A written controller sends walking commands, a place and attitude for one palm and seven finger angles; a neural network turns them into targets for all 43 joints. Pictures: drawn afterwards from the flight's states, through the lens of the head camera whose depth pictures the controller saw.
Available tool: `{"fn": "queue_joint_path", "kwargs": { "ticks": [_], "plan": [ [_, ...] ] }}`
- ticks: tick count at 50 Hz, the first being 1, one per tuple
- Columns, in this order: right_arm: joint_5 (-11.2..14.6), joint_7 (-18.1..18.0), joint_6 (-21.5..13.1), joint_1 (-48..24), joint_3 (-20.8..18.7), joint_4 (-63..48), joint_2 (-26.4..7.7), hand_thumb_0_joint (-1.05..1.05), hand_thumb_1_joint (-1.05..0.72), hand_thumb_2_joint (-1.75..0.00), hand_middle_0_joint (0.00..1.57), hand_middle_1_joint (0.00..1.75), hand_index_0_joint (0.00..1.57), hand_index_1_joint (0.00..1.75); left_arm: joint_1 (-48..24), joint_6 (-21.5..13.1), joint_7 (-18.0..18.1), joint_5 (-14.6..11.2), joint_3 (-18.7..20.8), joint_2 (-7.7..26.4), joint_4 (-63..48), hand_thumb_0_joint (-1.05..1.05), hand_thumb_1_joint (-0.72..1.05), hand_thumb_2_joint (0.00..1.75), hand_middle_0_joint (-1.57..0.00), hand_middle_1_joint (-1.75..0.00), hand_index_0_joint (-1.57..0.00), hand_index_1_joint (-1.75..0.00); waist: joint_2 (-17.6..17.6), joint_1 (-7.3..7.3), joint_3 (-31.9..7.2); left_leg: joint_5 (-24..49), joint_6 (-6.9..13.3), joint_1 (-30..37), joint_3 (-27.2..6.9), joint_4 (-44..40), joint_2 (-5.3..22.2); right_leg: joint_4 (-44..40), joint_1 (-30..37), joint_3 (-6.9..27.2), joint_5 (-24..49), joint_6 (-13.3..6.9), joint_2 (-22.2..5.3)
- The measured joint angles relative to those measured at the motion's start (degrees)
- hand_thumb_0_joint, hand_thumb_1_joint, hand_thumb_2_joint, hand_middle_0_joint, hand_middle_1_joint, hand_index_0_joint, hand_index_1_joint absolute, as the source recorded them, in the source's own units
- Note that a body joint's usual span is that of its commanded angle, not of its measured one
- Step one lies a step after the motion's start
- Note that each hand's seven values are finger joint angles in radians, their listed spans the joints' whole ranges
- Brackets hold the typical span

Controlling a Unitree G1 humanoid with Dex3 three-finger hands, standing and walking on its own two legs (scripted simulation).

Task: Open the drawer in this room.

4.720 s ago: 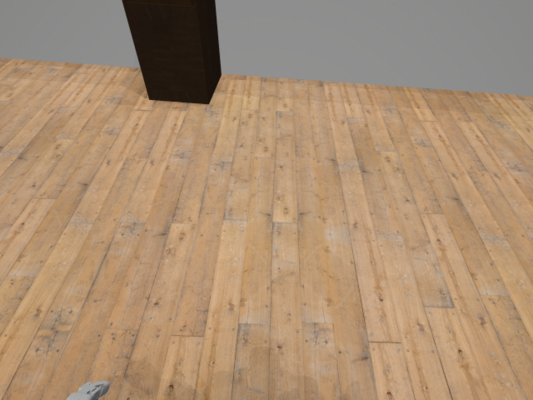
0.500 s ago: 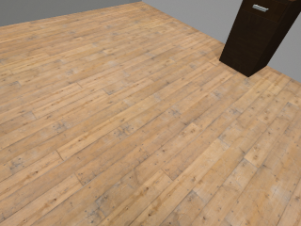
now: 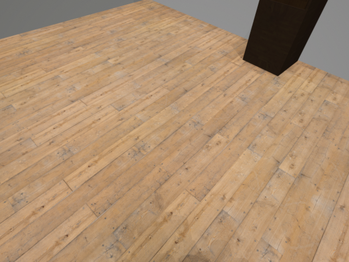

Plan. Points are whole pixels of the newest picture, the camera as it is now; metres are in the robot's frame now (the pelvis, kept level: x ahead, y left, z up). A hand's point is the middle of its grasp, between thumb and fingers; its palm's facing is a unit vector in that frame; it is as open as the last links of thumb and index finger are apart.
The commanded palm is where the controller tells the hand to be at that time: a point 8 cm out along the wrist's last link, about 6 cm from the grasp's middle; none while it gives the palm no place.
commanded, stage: stand and wait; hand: left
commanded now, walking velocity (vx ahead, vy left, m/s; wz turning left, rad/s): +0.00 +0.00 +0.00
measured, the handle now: out of the picture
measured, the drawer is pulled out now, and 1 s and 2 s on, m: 0.00 0.00 0.00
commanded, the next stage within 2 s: turn or walk to find it in 0.60 s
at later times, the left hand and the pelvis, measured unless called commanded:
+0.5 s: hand out of the picture +0.00 +0.16 -0.17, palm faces +0.02 -0.98 -0.18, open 7.4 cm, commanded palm none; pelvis +0.01 +0.00 +0.00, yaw +0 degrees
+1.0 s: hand out of the picture +0.00 +0.18 -0.19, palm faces +0.15 -0.97 -0.21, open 7.4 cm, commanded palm none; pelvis +0.00 +0.00 -0.01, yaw +6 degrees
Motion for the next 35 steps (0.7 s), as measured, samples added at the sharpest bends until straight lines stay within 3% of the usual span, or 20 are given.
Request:
{"fn": "queue_joint_path", "kwargs": {
  "ticks": [8, 35],
  "plan": [
    [-0.06, 0.01, -0.51, 1.75, -0.01, 0.81, 0.66, 0.00, -0.91, -0.90, 0.20, 0.30, 0.20, 0.30, -0.90, -0.46, 0.29, -0.06, 0.15, 0.28, -0.34, 0.01, 0.91, 0.90, -0.20, -0.30, -0.19, -0.30, 0.24, -0.65, -0.40, -0.10, -0.16, -0.59, 0.36, 0.38, 0.32, 0.54, -0.84, 0.39, -0.08, -0.19, 0.30],
    [0.13, 0.27, -1.30, -0.07, 0.11, 0.17, 0.66, 0.00, -0.91, -0.90, 0.20, 0.30, 0.20, 0.30, 1.14, -1.62, 0.72, -0.05, -0.98, -0.71, 0.51, 0.01, 0.91, 0.90, -0.20, -0.30, -0.20, -0.30, -0.21, -0.23, -1.40, 0.56, -0.50, 1.14, -0.42, -1.74, 0.07, -1.17, 1.09, -0.45, -0.01, -0.35, 0.18]
  ]
}}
